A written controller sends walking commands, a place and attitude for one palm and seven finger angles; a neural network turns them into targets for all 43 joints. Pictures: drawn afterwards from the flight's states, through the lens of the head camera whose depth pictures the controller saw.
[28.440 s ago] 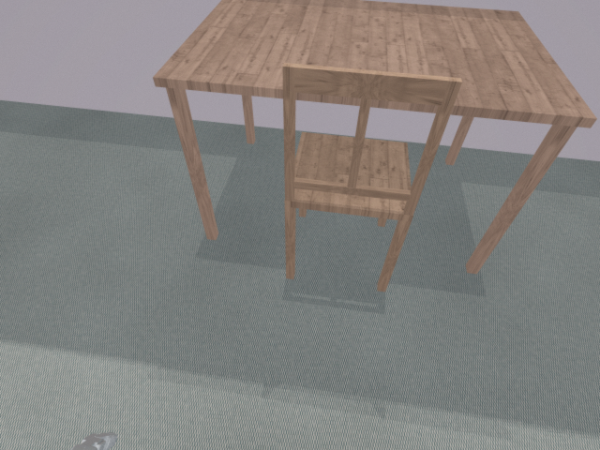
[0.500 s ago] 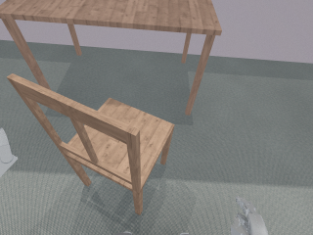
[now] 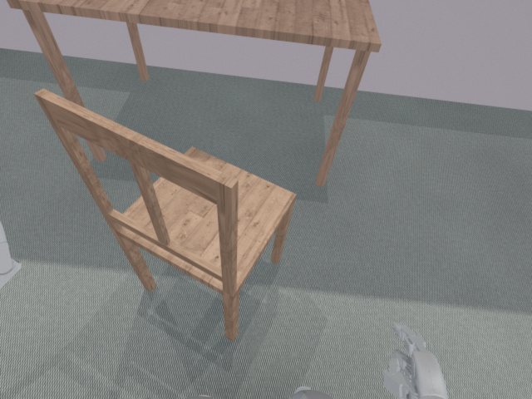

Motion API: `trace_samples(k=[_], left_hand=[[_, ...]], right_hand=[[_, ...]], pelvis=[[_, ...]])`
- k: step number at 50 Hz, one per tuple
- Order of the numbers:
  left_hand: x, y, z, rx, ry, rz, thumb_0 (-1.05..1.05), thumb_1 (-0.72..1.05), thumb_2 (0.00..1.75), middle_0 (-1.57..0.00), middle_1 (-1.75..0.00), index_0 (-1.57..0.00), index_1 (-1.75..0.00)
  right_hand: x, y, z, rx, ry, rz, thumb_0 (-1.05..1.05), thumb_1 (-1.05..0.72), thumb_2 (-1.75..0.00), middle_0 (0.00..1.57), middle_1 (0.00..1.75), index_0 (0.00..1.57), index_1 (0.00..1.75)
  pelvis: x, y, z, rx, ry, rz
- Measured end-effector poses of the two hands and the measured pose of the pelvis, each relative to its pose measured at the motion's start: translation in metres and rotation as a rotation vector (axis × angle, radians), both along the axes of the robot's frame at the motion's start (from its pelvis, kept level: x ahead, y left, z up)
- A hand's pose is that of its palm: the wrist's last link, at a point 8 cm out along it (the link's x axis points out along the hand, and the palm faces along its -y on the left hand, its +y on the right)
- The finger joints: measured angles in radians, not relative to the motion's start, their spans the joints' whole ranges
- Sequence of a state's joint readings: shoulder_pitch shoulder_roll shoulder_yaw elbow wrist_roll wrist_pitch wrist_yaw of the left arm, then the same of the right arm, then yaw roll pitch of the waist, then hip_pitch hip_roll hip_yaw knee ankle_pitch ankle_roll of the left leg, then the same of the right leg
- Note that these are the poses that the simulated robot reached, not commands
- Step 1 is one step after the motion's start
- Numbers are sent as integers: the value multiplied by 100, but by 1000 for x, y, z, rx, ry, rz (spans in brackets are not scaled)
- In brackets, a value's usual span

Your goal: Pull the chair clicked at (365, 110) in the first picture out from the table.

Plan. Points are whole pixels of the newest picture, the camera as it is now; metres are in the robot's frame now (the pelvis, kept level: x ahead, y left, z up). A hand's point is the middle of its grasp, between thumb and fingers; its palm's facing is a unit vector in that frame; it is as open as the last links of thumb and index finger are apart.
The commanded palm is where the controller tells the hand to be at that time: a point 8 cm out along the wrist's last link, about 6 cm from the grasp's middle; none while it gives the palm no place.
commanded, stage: step back with the hand held close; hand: left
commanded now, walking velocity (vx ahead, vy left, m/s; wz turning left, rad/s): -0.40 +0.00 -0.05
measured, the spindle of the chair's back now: (153, 207) +0.47 +0.26 -0.09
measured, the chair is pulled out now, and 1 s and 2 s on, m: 0.57 0.57 0.57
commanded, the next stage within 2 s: stop stepping back and stand still in 0.04 s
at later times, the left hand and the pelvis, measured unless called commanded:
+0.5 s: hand out of the picture +0.09 +0.23 +0.17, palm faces +0.41 -0.76 -0.50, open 7.4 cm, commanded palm +0.04 +0.27 +0.19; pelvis -0.10 -0.03 +0.01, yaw +0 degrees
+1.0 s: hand out of the picture +0.12 +0.24 +0.17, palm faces +0.43 -0.78 -0.46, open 7.4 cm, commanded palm +0.06 +0.28 +0.19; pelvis -0.08 -0.02 +0.01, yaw +0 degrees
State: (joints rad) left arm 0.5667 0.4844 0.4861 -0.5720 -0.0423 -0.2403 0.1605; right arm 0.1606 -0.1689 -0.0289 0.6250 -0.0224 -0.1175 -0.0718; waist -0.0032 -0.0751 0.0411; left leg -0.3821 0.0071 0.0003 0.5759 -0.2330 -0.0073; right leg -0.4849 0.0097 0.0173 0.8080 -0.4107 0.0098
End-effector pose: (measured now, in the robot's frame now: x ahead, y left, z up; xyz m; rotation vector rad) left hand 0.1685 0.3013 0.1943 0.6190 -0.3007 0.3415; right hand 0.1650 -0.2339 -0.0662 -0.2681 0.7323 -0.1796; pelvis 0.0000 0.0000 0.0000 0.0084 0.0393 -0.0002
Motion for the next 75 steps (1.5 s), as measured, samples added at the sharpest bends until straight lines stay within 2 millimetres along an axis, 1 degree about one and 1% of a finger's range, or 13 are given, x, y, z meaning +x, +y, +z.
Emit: trace_samples(k=[6, 12, 17, 20, 26, 30, 35, 42, 59, 66, 72, 73, 75], left_hand=[[-31, -28, 6, -23, -39, -22, 1, 89, 90, -21, -30, -21, -30], [-56, -53, 8, -40, -9, -57, 1, 89, 90, -21, -30, -22, -30], [-79, -48, -2, -56, 74, -13, 1, 89, 90, -21, -30, -22, -30], [-94, -40, -5, -55, 64, 1, 1, 89, 90, -21, -30, -22, -30], [-121, -29, 1, -24, 18, 42, 1, 89, 90, -21, -30, -22, -30], [-130, -25, 2, -47, -31, 95, 1, 89, 90, -21, -30, -22, -30], [-128, -32, -1, -104, -69, 100, 1, 89, 90, -21, -30, -21, -30], [-113, -34, 2, -80, -43, 60, 1, 89, 90, -21, -30, -21, -30], [-71, -16, -8, -77, 59, 16, 1, 89, 90, -21, -30, -22, -30], [-71, -7, -4, -66, 50, 14, 1, 89, 90, -21, -30, -22, -30], [-76, 2, -8, -96, 50, 44, 1, 89, 90, -21, -30, -22, -30], [-74, 3, -16, -95, 73, 42, 1, 89, 90, -21, -30, -21, -30], [-65, 10, -59, -157, 238, 66, 0, 90, 90, -20, -30, -21, -30]], right_hand=[[-33, 2, -8, 66, -23, 53, 1, -90, -90, 20, 30, 20, 30], [-79, -21, -10, 94, 20, 6, 1, -90, -90, 20, 30, 20, 30], [-118, -45, 4, 38, 30, -61, 1, -90, -90, 20, 30, 20, 30], [-135, -57, 7, -24, 23, -61, 1, -90, -90, 20, 30, 20, 30], [-153, -56, 4, -21, 9, -65, 1, -90, -90, 20, 30, 19, 30], [-152, -45, -6, 21, 2, -36, 1, -90, -90, 20, 30, 19, 30], [-143, -29, -11, 54, 1, 15, 1, -90, -90, 20, 30, 20, 30], [-127, -16, -4, 82, -33, 21, 1, -90, -90, 20, 30, 20, 30], [-83, -15, 11, 28, -18, -4, 1, -90, -90, 20, 30, 20, 30], [-70, 0, 15, 41, -35, 9, 1, -90, -90, 20, 30, 20, 30], [-69, 12, 13, 52, -26, 29, 1, -90, -90, 20, 30, 20, 30], [-69, 13, 10, 62, -26, 47, 1, -90, -90, 20, 30, 20, 30], [-72, 12, -4, 75, 17, 83, 1, -90, -90, 20, 30, 20, 30]], pelvis=[[-30, -18, -1, -13, -15, -35], [-67, -33, 5, -8, -18, -40], [-80, -35, 13, 29, -7, -32], [-89, -30, 9, 0, -6, -2], [-103, -27, 7, 8, -49, 7], [-105, -31, 4, -1, -69, 18], [-106, -32, 3, -1, -71, 14], [-97, -29, 7, -5, -66, 3], [-68, -11, 12, -17, -49, 1], [-64, -4, 12, -21, -46, 5], [-64, 0, 13, -25, -45, 6], [-66, 2, 12, -26, -38, 16], [-70, 5, 9, -21, -25, 35]])
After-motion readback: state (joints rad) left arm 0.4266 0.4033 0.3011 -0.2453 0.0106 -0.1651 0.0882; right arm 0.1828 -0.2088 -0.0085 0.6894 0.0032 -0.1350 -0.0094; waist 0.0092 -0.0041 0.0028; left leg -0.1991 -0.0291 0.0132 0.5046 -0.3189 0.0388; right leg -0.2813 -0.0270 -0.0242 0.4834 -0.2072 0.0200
